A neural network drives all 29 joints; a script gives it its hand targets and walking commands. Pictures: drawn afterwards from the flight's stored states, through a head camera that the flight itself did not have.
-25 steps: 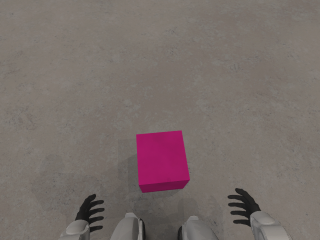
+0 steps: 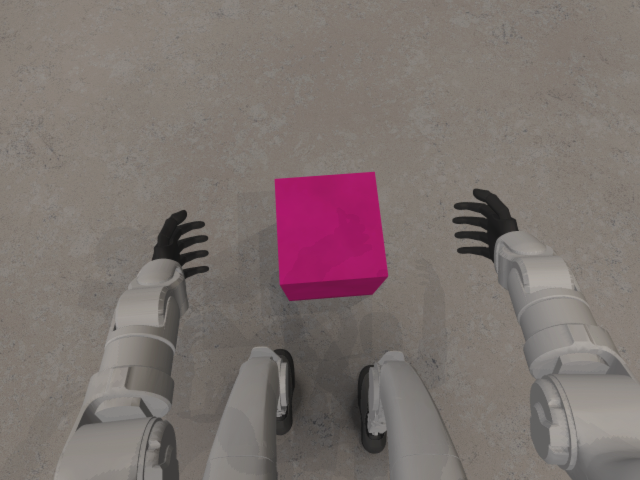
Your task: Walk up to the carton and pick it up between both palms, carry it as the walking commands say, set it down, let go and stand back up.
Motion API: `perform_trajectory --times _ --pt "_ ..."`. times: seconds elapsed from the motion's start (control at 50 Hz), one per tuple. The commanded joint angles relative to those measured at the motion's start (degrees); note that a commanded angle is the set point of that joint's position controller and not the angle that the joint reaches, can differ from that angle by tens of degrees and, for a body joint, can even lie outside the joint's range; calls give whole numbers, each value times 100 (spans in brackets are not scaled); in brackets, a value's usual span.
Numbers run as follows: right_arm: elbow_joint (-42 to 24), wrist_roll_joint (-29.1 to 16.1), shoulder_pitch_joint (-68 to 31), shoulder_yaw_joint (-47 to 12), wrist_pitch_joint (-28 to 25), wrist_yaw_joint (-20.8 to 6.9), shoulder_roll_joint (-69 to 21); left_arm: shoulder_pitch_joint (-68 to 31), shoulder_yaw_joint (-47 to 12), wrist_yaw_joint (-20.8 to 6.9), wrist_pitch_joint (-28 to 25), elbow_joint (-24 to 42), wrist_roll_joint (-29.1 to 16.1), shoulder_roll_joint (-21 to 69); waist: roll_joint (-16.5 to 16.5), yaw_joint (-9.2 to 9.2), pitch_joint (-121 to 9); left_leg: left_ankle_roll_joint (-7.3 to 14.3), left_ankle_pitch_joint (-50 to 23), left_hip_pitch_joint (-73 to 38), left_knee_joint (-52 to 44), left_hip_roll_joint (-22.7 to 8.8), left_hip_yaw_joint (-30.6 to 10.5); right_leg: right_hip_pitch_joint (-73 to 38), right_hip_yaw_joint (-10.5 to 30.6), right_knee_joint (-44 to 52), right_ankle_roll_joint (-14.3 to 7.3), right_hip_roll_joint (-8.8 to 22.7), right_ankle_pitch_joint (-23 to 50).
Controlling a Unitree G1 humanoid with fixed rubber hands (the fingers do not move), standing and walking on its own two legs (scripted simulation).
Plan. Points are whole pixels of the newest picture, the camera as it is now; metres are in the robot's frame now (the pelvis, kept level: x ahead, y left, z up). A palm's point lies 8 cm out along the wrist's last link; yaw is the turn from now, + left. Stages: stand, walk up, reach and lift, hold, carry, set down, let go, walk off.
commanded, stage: reach and lift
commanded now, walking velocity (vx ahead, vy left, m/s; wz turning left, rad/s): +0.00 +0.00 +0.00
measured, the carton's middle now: (328, 242) +0.52 +0.00 -0.55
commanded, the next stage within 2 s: none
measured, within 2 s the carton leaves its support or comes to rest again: neither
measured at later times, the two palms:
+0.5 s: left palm (192, 187) +0.49 +0.20 -0.13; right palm (469, 157) +0.53 -0.21 -0.12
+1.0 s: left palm (213, 210) +0.49 +0.20 -0.24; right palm (446, 187) +0.53 -0.21 -0.23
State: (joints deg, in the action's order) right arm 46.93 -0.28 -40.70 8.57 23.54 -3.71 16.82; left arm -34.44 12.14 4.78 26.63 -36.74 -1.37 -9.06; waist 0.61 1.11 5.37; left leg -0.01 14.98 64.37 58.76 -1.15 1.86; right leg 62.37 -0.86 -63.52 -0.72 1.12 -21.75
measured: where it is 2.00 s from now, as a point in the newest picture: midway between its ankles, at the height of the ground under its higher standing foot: (326, 415)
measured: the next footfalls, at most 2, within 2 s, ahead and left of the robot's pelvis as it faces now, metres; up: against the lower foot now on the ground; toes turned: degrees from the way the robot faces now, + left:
none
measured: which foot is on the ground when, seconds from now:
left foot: down 0.00-1.00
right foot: down 0.00-1.00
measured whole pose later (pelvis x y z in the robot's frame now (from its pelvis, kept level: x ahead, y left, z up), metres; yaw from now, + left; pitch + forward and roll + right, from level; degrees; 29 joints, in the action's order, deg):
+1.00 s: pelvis +0.01 +0.00 -0.11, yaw +0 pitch +50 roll +1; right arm 56.5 -3.2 -65.7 12.6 5.7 -2.7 20.9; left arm -58.7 20.6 5.5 5.8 -47.5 -1.1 -10.3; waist 0.3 2.4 -6.2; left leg -0.4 20.2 110.1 80.6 -2.2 1.3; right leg 107.8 -0.8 -85.0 -1.0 0.3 -27.0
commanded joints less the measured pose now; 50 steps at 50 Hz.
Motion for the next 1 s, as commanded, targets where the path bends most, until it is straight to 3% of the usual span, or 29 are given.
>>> perform_trajectory --times 0.0,0.26,0.38,0.56,0.66,0.8,0.98 --pt "-352 -45 -1364 139 -335 48 711 -1140 224 49 -385 381 4 -517 185 84 -3909 -115 438 -1962 -506 326 91 -803 -73 1039 97 -247 -225" --pt "48 -253 -2525 338 -1464 157 785 -2166 580 -5 -1746 -140 95 -564 209 82 -5731 -211 -1309 -1126 156 376 -31 -513 149 464 142 -383 1659" --pt "278 -275 -2907 394 -1696 142 762 -2572 817 -48 -2055 -420 159 -657 169 148 -6221 -198 -1791 -852 216 391 -57 -445 231 370 179 -389 2223" --pt "219 -12 -3045 653 -1877 44 854 -2650 950 -124 -2219 -293 165 -508 120 55 -6817 -233 -2521 -974 139 345 -167 -113 184 422 172 -430 2826" --pt "157 87 -3110 744 -1930 -43 794 -2631 1094 -167 -2248 -202 286 -466 182 91 -6558 -242 -2305 -563 184 341 -165 310 160 351 163 -404 2611" --pt "626 -4 -3417 687 -1939 -59 781 -3030 1087 -129 -2250 -607 274 -493 193 121 -5892 -280 -1259 524 1004 395 -51 1629 91 -396 146 -393 1505" --pt "182 -426 -3908 355 -1852 179 1281 -3565 771 160 -2165 -380 -89 -814 229 136 -7261 -279 -1154 695 2371 397 63 2111 -57 -1695 176 -455 1266"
